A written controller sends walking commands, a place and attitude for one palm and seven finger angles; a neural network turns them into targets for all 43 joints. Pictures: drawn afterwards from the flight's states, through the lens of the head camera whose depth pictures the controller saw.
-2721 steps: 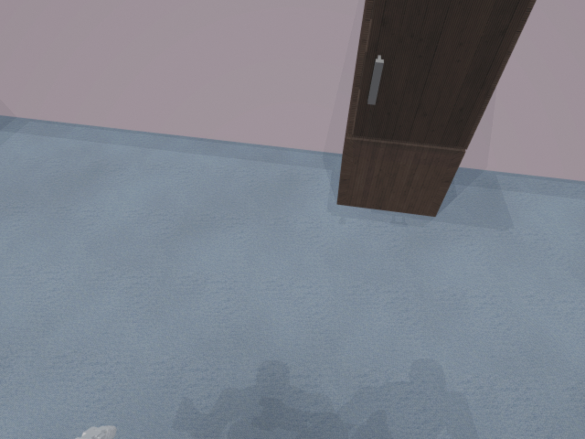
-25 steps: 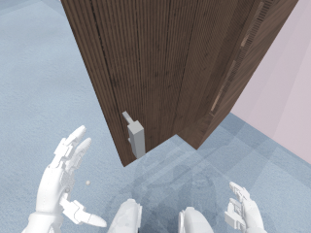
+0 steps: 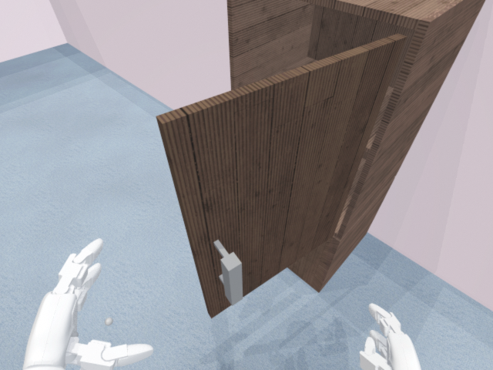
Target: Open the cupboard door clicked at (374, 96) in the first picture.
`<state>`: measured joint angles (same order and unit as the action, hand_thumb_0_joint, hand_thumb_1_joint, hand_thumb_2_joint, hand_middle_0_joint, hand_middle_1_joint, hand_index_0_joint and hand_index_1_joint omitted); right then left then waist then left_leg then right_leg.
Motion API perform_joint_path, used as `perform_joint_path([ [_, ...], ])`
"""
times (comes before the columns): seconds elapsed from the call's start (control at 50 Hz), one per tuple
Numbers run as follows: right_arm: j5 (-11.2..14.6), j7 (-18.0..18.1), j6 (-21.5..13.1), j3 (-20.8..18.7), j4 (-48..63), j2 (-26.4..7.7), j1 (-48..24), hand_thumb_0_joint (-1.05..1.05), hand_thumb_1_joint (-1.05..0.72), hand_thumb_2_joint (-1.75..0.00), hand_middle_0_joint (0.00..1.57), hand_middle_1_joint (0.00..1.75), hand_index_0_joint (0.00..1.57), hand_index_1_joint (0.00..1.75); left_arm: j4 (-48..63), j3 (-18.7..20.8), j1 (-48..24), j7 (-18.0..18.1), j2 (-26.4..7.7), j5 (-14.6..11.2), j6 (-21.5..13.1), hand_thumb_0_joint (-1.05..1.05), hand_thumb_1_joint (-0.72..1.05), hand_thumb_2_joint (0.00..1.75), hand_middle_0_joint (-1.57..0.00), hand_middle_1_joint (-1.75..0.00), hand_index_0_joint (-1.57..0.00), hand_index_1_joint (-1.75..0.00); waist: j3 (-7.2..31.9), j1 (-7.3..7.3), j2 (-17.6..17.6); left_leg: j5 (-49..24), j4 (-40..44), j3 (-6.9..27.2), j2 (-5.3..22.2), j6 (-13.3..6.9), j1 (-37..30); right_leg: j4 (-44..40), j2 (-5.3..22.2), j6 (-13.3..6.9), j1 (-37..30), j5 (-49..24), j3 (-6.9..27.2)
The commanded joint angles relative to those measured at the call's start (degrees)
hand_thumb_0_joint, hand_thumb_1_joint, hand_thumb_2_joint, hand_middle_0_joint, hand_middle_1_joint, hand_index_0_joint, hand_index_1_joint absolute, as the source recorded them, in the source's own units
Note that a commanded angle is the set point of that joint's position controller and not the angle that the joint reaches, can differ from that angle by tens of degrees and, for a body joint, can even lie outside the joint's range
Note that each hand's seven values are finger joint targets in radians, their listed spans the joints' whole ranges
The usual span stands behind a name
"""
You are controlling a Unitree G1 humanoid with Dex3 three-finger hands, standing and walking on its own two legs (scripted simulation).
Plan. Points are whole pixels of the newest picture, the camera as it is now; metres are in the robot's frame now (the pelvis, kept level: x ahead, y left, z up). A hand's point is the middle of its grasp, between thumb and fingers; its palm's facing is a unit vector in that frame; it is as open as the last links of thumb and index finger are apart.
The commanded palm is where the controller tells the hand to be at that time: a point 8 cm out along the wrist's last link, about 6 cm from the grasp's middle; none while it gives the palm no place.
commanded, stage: draw the hand back to the body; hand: left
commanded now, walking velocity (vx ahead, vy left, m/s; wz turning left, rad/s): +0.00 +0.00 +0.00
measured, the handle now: (226, 272) +0.32 +0.07 -0.06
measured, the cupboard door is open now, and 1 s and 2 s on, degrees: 78 78 78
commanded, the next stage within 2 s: step back with the hand held close in 0.86 s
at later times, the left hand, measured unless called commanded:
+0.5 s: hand (39, 244) +0.20 +0.24 +0.20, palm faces +0.45 -0.79 -0.42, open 8.9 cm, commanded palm +0.15 +0.28 +0.22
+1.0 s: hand (55, 237) +0.22 +0.23 +0.20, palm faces +0.43 -0.80 -0.41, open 7.4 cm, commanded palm +0.17 +0.27 +0.22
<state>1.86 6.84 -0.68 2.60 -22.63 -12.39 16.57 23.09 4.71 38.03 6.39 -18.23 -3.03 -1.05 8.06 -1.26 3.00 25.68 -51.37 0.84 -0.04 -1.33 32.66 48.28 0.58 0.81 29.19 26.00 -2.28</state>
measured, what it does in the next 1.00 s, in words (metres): stands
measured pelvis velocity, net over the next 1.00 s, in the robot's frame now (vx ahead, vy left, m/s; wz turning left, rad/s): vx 0.02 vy -0.02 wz -0.02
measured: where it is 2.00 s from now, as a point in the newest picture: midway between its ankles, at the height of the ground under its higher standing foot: outside the picture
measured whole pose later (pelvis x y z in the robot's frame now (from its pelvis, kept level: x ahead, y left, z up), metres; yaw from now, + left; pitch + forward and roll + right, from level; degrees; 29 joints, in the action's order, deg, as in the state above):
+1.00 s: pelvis +0.02 -0.02 +0.04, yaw -1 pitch -3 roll +0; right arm 0.3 4.9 -6.8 1.1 -35.9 -12.7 11.4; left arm 23.3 19.4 27.2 6.3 -19.7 -3.8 -4.3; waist -0.7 -3.9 3.5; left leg 15.8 -25.4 -0.5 1.2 0.5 6.6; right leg 24.0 -0.8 -0.8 4.7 16.4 -1.0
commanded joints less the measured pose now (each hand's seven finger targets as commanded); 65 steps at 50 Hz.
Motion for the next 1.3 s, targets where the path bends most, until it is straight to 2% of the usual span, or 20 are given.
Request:
perform_joint_path([
  [0.0, -0.4, 0.9, -3.9, -1.7, 7.3, -5.9, -5.5, 0.0, -0.9, -0.9, 0.2, 0.3, 0.2, 0.3, 12.7, 6.7, -5.3, 3.1, -6.9, 0.6, -2.2, 0.0, 0.09, 0.55, -0.17, -0.3, -0.17, -0.3, 0.5, 0.18, 0.6, -14.3, 14.2, 1.9, 1.1, 0.3, -10.2, -11.2, -0.4, -1.9, -5.3, -11.9, -1.4],
  [0.08, -0.5, 0.5, -5.7, -1.4, 5.3, -6.0, -6.8, 0.0, -0.9, -0.9, 0.2, 0.3, 0.2, 0.3, 13.6, 8.7, -6.4, 3.2, -7.8, 0.7, -2.5, 0.0, 0.23, 0.62, -0.18, -0.3, -0.18, -0.3, -0.4, -0.57, 1.4, -16.5, 17.6, 2.0, 1.3, 0.5, -14.0, -14.1, -0.4, -1.9, -9.4, -13.3, -1.3],
  [0.16, -0.7, 0.1, -6.7, -1.6, 3.2, -6.1, -8.3, 0.0, -0.9, -0.9, 0.2, 0.3, 0.2, 0.3, 12.2, 12.4, -7.4, 2.8, -9.5, 0.4, -2.9, 0.0, 0.37, 0.68, -0.18, -0.3, -0.18, -0.3, -2.6, -1.47, -0.5, -19.0, 20.5, 1.1, 1.1, 0.5, -16.0, -17.3, -0.4, -1.9, -13.7, -16.5, -1.3],
  [0.3, -0.9, -0.7, -8.3, -1.8, 0.4, -5.7, -10.0, 0.0, -0.9, -0.9, 0.2, 0.3, 0.2, 0.3, 14.4, 17.3, -10.4, 2.1, -11.1, -0.2, -4.7, 0.0, 0.62, 0.78, -0.19, -0.3, -0.19, -0.3, -2.9, -2.02, 1.3, -25.0, 23.5, -0.4, 1.0, 0.6, -20.8, -20.8, -0.5, -1.6, -18.4, -22.4, -1.0],
  [0.36, -1.1, -0.8, -8.6, -2.2, -0.8, -5.8, -10.7, 0.0, -0.9, -0.9, 0.2, 0.3, 0.2, 0.3, 13.5, 20.1, -12.0, 2.1, -12.5, -0.6, -5.2, 0.0, 0.73, 0.82, -0.19, -0.3, -0.19, -0.3, -3.8, -2.28, -0.5, -23.3, 24.7, -1.1, 0.9, 0.4, -21.6, -22.8, -0.7, -1.5, -19.5, -22.8, -0.8],
  [0.46, -1.1, -0.8, -8.9, -2.6, -2.1, -5.9, -11.8, 0.0, -0.9, -0.9, 0.2, 0.3, 0.2, 0.3, 14.1, 23.5, -16.0, 2.0, -14.5, -1.0, -6.6, 0.0, 0.9, 0.9, -0.2, -0.3, -0.2, -0.3, -4.0, -2.49, 1.0, -21.9, 25.8, -2.2, 0.5, 0.1, -23.6, -25.0, -0.5, -1.4, -20.8, -22.9, -0.1],
  [0.5, -1.1, -1.1, -8.8, -2.8, -2.6, -5.7, -11.7, 0.0, -0.9, -0.9, 0.2, 0.3, 0.2, 0.3, 10.1, 20.3, -13.2, 1.3, -10.2, -1.2, -6.3, 0.0, 0.9, 0.9, -0.2, -0.3, -0.2, -0.3, -6.1, -2.05, -0.2, -22.3, 26.3, -2.3, 0.7, 0.1, -24.0, -25.2, -0.7, -1.0, -19.9, -22.8, -0.4],
  [0.52, -1.1, -1.3, -8.7, -3.0, -2.5, -6.0, -11.6, 0.0, -0.9, -0.9, 0.2, 0.3, 0.2, 0.3, 10.2, 19.7, -13.4, 1.0, -9.7, -1.2, -6.3, 0.0, 0.9, 0.9, -0.2, -0.3, -0.2, -0.3, -6.2, -1.93, -0.9, -22.6, 26.5, -2.4, 0.8, 0.0, -24.4, -25.4, -0.7, -0.9, -20.0, -23.1, -0.4],
  [0.58, -1.3, -1.3, -8.4, -3.3, -2.6, -6.3, -12.1, 0.0, -0.9, -0.9, 0.2, 0.3, 0.2, 0.3, 10.5, 20.0, -13.9, 0.8, -10.6, -1.3, -6.5, 0.0, 0.9, 0.9, -0.2, -0.3, -0.2, -0.3, -5.4, -2.18, -1.9, -22.4, 27.1, -2.5, 0.7, -0.3, -25.1, -26.1, -0.6, -0.8, -21.2, -23.5, 0.1],
  [0.66, -1.6, -1.0, -8.7, -3.3, -2.9, -6.1, -12.7, 0.0, -0.9, -0.9, 0.2, 0.3, 0.2, 0.3, 13.2, 22.6, -15.3, 1.2, -13.8, -0.9, -6.9, 0.0, 0.9, 0.9, -0.2, -0.3, -0.2, -0.3, -3.4, -2.8, -0.4, -24.1, 27.0, -2.8, 0.4, -0.3, -26.3, -26.5, -0.5, -1.0, -23.0, -25.6, 0.3],
  [0.72, -1.6, -1.0, -9.1, -3.1, -3.0, -5.6, -12.7, 0.0, -0.9, -0.9, 0.2, 0.3, 0.2, 0.3, 14.1, 22.2, -15.2, 1.3, -13.2, -0.8, -7.1, 0.0, 0.9, 0.9, -0.2, -0.3, -0.2, -0.3, -3.6, -2.7, 1.9, -24.5, 27.4, -2.9, 0.3, -0.1, -26.9, -26.6, -0.5, -1.0, -22.7, -25.7, 0.3],
  [0.94, -1.6, -1.3, -9.1, -3.6, -3.9, -5.7, -12.7, 0.0, -0.9, -0.9, 0.2, 0.3, 0.2, 0.3, 12.1, 21.2, -14.6, 0.9, -11.8, -0.9, -6.9, 0.0, 0.9, 0.9, -0.2, -0.3, -0.2, -0.3, -4.0, -2.46, -0.6, -26.7, 28.0, -3.2, 0.5, -0.3, -28.4, -27.5, -0.8, -0.6, -23.3, -28.1, 0.4],
  [0.96, -1.7, -1.2, -9.1, -3.6, -4.3, -6.1, -12.7, 0.0, -0.9, -0.9, 0.2, 0.3, 0.2, 0.3, 12.4, 22.3, -18.2, 1.2, -13.6, -0.8, -7.0, 0.0, 0.9, 0.9, -0.2, -0.3, -0.2, -0.3, -4.2, -2.32, -0.3, -26.8, 28.1, -3.1, 0.4, -0.2, -28.3, -27.8, -0.8, -0.8, -23.5, -28.1, 0.4],
  [0.98, -1.5, -1.4, -7.6, -4.0, -2.9, -7.8, -11.9, 0.0, -0.9, -0.9, 0.2, 0.3, 0.2, 0.3, 13.8, 28.3, -22.7, 1.4, -19.1, -0.4, -9.1, 0.0, 0.9, 0.9, -0.2, -0.3, -0.2, -0.3, -9.0, 0.77, -2.0, -23.8, 25.7, -2.0, 1.4, -0.7, -24.6, -31.0, 2.1, -0.9, -18.0, -32.7, 5.5],
  [1.0, -1.8, -1.4, -6.4, -4.1, -4.1, -7.0, -12.2, 0.0, -0.9, -0.9, 0.2, 0.3, 0.2, 0.3, 8.6, 26.4, -17.1, 0.9, -16.0, -0.2, -9.4, 0.0, 0.9, 0.9, -0.2, -0.3, -0.2, -0.3, -6.9, 0.91, -4.2, -23.1, 24.7, -1.8, 1.1, -0.6, -25.1, -30.7, 3.3, -1.2, -19.0, -35.2, 5.4],
  [1.04, -1.8, -1.8, -4.9, -4.4, -3.0, -7.1, -12.2, 0.0, -0.9, -0.9, 0.2, 0.3, 0.2, 0.3, 9.1, 23.7, -13.0, 0.6, -13.3, -0.1, -9.9, 0.0, 0.9, 0.9, -0.2, -0.3, -0.2, -0.3, -4.7, 1.08, -3.9, -25.9, 24.9, -2.0, 1.2, -0.4, -25.1, -29.3, 3.4, -1.1, -20.4, -38.3, 4.7],
  [1.08, -1.7, -1.7, -3.9, -4.6, -2.2, -7.3, -12.5, 0.0, -0.9, -0.9, 0.2, 0.3, 0.2, 0.3, 11.0, 24.2, -10.5, 0.9, -13.7, -0.1, -10.3, 0.0, 0.9, 0.9, -0.2, -0.3, -0.2, -0.3, -1.6, 0.84, 0.3, -32.8, 26.0, -2.0, 1.9, -0.2, -25.9, -26.7, 2.8, -0.8, -22.4, -40.5, 3.3],
  [1.14, -1.6, -1.7, -2.3, -5.0, -0.9, -7.3, -12.6, 0.0, -0.9, -0.9, 0.2, 0.3, 0.2, 0.3, 13.5, 25.5, -8.0, 1.5, -15.0, -0.2, -10.0, 0.0, 0.9, 0.9, -0.2, -0.3, -0.2, -0.3, 1.6, 0.8, -0.6, -38.3, 26.2, -2.0, 2.5, 0.0, -25.9, -25.1, 1.5, -0.3, -24.0, -42.5, 2.3],
  [1.16, -1.6, -1.5, -1.9, -5.1, -0.8, -7.5, -12.7, 0.0, -0.9, -0.9, 0.2, 0.3, 0.2, 0.3, 14.7, 26.2, -7.9, 1.8, -16.0, -0.2, -10.1, 0.0, 0.9, 0.9, -0.2, -0.3, -0.2, -0.3, 2.4, 0.64, 0.7, -40.5, 26.4, -1.4, 2.6, 0.0, -25.4, -24.1, 1.5, -0.3, -25.1, -43.3, 1.7],
  [1.28, -1.2, -1.2, -0.7, -5.5, 0.3, -7.3, -12.6, 0.0, -0.9, -0.9, 0.2, 0.3, 0.2, 0.3, 14.9, 27.6, -5.3, 2.7, -16.7, -0.5, -9.9, 0.0, 0.9, 0.9, -0.2, -0.3, -0.2, -0.3, 2.2, 0.84, -0.3, -35.3, 27.5, -1.0, 3.0, 0.1, -20.2, -23.0, 0.5, 0.2, -25.9, -39.9, 1.8],
])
